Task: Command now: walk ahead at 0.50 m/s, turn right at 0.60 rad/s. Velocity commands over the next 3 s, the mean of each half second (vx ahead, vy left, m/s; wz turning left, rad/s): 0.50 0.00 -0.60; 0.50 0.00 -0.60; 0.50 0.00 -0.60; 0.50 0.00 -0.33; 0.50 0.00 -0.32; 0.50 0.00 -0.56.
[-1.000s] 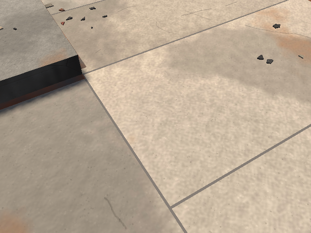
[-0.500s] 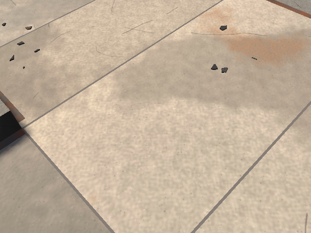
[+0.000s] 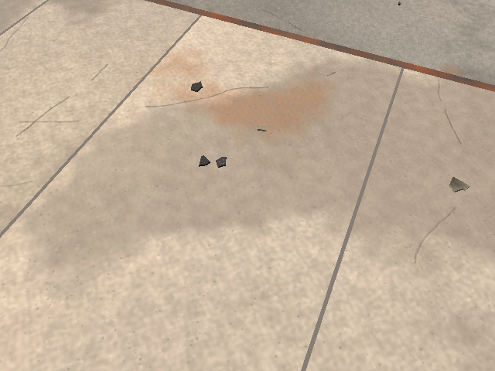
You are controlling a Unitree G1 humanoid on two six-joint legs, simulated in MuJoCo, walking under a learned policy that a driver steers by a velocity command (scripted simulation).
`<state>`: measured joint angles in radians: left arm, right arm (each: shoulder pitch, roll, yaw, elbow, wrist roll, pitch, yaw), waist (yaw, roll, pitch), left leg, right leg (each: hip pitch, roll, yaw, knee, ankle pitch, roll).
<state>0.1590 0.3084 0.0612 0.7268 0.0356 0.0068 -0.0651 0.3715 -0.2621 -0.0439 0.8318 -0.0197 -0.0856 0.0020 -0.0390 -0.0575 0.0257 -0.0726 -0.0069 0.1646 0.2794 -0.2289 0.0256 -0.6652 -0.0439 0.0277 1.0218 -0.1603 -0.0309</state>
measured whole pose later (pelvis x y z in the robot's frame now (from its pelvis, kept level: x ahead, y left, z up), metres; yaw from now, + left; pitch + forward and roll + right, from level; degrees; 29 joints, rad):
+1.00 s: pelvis +0.55 -0.13 +0.00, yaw -36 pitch +1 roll +1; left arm 0.22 0.32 0.06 0.74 0.04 0.00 -0.05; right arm 0.33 -0.27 -0.04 0.79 -0.02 -0.08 0.00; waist -0.02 -0.06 0.03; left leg -0.13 -0.01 0.14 0.33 -0.22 0.04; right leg -0.61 -0.01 0.04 1.10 -0.24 -0.05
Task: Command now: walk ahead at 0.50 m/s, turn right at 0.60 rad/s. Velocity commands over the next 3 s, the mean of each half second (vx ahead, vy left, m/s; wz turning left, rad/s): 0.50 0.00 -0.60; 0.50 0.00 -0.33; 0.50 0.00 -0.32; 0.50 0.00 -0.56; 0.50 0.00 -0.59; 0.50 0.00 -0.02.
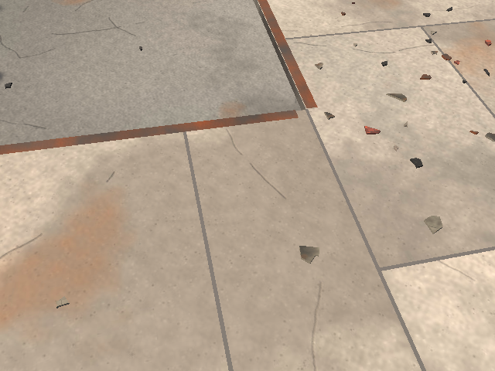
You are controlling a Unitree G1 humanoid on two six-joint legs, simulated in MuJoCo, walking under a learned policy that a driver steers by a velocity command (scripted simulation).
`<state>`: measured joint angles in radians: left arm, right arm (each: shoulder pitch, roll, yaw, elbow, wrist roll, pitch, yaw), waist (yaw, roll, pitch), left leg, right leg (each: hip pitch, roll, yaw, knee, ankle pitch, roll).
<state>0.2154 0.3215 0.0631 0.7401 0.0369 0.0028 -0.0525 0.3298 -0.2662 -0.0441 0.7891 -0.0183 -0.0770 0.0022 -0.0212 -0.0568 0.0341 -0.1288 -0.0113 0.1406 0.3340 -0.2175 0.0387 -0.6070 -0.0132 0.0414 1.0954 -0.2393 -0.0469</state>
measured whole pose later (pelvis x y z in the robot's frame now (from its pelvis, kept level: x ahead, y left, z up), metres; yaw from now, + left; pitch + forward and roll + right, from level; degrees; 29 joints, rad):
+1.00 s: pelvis +0.56 -0.12 +0.00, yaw -27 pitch +0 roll +0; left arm 0.28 0.28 0.04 0.82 0.04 -0.04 -0.03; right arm 0.32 -0.25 -0.04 0.82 -0.02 -0.07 0.01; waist 0.00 -0.04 0.04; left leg -0.19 -0.05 0.06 0.38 -0.19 0.07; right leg -0.48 0.02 0.06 1.09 -0.30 -0.06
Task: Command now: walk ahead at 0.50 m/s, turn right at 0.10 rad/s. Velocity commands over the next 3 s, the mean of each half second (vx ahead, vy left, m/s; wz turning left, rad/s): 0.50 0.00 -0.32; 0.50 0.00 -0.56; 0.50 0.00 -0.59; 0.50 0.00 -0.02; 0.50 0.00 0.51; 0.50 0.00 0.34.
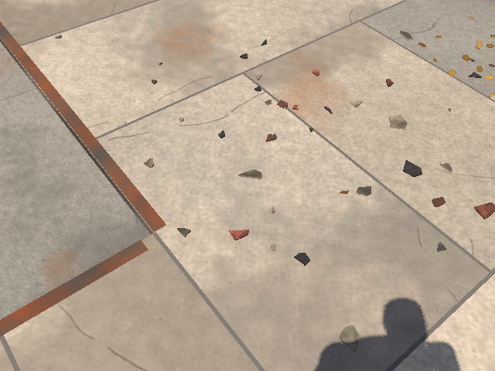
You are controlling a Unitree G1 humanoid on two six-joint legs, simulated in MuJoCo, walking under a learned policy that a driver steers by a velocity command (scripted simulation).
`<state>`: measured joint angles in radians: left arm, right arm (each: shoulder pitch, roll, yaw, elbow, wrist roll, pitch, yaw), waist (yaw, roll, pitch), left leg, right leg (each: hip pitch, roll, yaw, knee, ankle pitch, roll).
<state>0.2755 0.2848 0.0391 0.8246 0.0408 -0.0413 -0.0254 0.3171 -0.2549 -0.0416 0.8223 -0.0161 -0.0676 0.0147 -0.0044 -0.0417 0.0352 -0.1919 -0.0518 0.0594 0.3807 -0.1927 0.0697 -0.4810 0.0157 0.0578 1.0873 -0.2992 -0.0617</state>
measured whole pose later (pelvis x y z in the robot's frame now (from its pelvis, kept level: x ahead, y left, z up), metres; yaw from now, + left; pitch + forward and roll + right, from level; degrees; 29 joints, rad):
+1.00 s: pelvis +0.56 -0.08 +0.00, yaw -28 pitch +0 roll +0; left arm 0.31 0.31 0.07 0.86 0.03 -0.02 -0.02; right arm 0.19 -0.26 -0.03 0.76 -0.03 -0.06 -0.01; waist 0.03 -0.04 0.05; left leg -0.26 -0.01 0.08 0.45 -0.19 0.04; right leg -0.40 0.04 0.05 1.13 -0.35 -0.07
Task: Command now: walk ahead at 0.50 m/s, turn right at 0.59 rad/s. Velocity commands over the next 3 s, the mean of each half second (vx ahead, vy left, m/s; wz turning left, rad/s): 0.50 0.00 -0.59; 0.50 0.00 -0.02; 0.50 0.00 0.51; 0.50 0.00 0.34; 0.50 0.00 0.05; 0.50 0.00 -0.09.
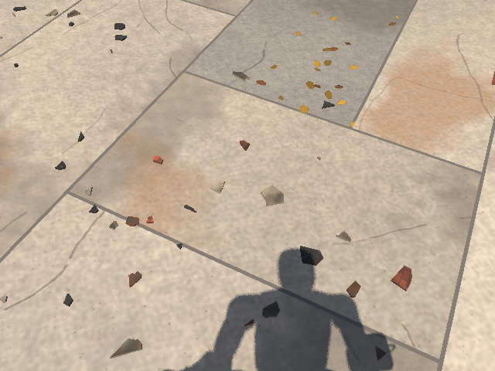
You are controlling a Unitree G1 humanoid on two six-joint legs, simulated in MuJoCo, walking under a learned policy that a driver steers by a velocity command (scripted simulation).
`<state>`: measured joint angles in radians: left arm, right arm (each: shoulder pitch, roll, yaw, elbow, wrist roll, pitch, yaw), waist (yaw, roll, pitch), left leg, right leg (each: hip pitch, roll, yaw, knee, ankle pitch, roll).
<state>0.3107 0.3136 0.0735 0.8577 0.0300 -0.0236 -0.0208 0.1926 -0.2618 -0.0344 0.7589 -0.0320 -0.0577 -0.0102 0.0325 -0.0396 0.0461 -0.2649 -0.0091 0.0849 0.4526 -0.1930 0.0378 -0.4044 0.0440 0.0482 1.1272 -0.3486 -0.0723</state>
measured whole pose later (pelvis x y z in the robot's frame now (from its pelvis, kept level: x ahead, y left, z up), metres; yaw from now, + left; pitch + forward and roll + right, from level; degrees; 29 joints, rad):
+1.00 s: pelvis +0.55 -0.13 -0.02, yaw -15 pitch +0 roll +0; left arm 0.35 0.26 0.02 0.92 0.03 -0.08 0.01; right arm 0.18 -0.27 -0.05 0.77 -0.02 -0.04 0.03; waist 0.02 -0.01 0.05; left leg -0.41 -0.09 0.07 0.58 -0.18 0.12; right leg -0.17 0.08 0.00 1.09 -0.38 -0.06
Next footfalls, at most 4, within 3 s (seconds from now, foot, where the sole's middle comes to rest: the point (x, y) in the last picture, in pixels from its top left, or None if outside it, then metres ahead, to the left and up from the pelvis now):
0.36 right None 0.32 -0.14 -0.78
0.92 left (292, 302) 0.68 -0.10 -0.78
1.42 right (357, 231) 0.93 -0.32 -0.78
1.92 left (276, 179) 1.14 -0.06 -0.78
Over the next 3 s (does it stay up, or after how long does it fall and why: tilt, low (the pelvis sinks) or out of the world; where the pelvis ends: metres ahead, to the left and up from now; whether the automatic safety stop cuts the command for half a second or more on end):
stays up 1.59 -0.04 -0.01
